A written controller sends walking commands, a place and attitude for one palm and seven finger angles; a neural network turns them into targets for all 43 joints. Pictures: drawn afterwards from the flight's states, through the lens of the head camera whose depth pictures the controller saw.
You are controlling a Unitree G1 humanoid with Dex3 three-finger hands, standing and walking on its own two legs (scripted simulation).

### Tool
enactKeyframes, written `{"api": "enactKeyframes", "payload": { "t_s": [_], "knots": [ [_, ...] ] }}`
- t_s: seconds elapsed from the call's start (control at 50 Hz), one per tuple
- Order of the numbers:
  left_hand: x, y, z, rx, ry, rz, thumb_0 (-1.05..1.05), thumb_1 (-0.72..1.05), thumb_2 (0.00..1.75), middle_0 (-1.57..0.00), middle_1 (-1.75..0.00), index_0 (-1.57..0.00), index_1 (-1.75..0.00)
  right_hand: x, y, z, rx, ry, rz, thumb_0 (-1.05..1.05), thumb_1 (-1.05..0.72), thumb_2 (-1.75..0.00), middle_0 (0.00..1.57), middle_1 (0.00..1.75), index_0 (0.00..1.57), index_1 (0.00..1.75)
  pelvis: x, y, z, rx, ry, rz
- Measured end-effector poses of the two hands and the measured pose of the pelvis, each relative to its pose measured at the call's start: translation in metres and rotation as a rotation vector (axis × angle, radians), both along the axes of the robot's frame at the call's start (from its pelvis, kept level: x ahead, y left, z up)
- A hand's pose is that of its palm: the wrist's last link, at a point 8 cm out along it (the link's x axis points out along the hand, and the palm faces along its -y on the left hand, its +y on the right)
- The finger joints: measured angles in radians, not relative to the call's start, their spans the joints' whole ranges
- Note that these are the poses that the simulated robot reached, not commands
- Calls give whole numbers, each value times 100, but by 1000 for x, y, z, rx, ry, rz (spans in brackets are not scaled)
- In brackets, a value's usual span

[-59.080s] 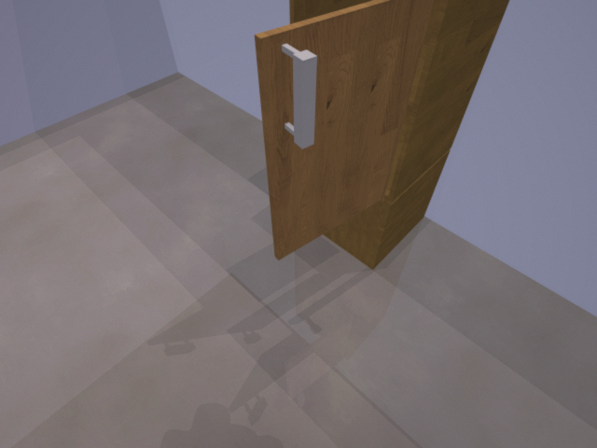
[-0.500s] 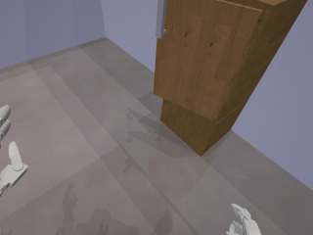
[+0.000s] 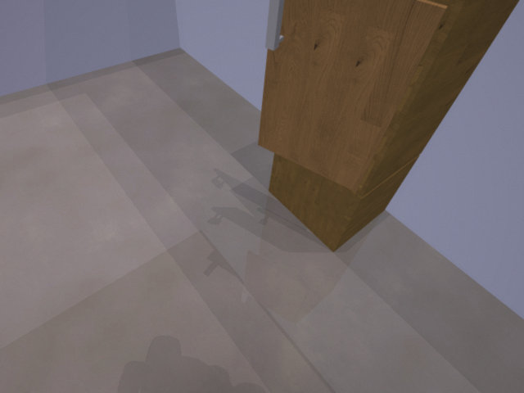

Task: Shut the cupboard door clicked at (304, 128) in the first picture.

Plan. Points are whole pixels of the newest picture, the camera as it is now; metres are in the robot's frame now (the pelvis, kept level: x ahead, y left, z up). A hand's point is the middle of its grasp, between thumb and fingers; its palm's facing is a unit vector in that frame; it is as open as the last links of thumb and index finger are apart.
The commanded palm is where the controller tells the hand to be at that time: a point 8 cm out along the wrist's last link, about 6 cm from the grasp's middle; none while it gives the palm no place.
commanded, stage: let the arm hang, fingers relaxed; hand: left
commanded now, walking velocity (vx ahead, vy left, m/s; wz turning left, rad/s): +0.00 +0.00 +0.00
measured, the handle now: (279, 12) +0.95 +0.02 +0.15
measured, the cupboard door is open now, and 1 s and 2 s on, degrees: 18 18 18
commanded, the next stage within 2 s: look to check the result in 0.68 s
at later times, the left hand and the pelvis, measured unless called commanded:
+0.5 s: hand out of the picture +0.01 +0.16 -0.17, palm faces +0.00 -0.98 -0.18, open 7.4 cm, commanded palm none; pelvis +0.01 +0.00 +0.01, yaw -2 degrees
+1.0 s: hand out of the picture +0.00 +0.16 -0.17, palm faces +0.02 -0.98 -0.18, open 7.4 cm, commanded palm none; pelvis +0.02 -0.01 +0.01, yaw -2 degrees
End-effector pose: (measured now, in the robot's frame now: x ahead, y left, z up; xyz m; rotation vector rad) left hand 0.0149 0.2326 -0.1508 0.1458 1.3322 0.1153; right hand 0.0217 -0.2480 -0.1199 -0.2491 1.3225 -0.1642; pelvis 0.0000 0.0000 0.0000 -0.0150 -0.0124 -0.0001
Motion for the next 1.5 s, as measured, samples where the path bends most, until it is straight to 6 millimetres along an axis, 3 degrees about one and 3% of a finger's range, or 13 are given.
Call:
{"api": "enactKeyframes", "payload": {
  "t_s": [0.1, 0.2, 0.32, 0.52, 0.92, 1.14, 1.5],
  "knots": [
    [-37, 7, 7, 28, 107, 26, 0, 95, 90, -21, -30, -21, -30, -27, 7, -9, 29, 68, -49, 1, -91, -90, 20, 30, 20, 30, 1, 1, 3, -5, -8, -3],
    [-48, 12, 16, 62, 146, 33, 1, 93, 90, -20, -30, -20, -30, -35, 20, -19, 75, 74, -77, 1, -91, -90, 20, 30, 19, 30, 2, 3, 4, -1, -14, -15],
    [-36, 8, 17, 67, 124, 23, 1, 91, 90, -20, -30, -20, -30, -37, 35, -26, 120, 67, -98, 1, -91, -90, 20, 30, 20, 30, 4, 3, 5, 6, -17, -29],
    [-4, -21, 9, 2, 53, 5, 1, 91, 90, -20, -30, -20, -30, -39, 46, -24, 135, 74, -120, 1, -91, -90, 20, 30, 20, 30, 10, 1, 6, 13, -18, -33],
    [-21, -26, 11, 5, 130, 40, 1, 91, 90, -20, -30, -20, -30, -33, 34, -23, 115, 98, -121, 0, -91, -90, 20, 30, 19, 30, 21, -5, 7, 13, -16, -29],
    [-12, -31, 12, 9, 113, 36, 0, 91, 90, -20, -30, -20, -30, -20, 29, -23, 120, 79, -110, 0, -91, -90, 20, 30, 19, 30, 24, -11, 7, 15, -17, -27],
    [2, -38, 8, 7, 84, 62, 0, 91, 90, -20, -30, -20, -30, -16, 17, -24, 108, 109, -91, 0, -91, -90, 20, 30, 19, 30, 28, -19, 4, 12, -9, 11]
  ]
}}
